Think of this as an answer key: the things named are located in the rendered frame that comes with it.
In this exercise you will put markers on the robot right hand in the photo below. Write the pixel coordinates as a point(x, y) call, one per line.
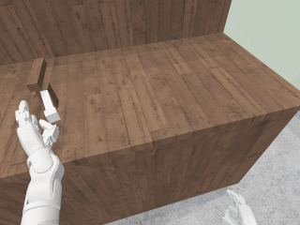
point(243, 215)

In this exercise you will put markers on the robot left hand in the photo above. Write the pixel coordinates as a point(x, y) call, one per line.
point(29, 133)

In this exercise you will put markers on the counter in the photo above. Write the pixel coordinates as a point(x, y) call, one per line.
point(157, 105)

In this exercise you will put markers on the left robot forearm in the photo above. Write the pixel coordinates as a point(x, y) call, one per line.
point(42, 202)

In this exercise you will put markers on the tap lever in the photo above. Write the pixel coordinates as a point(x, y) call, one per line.
point(50, 112)

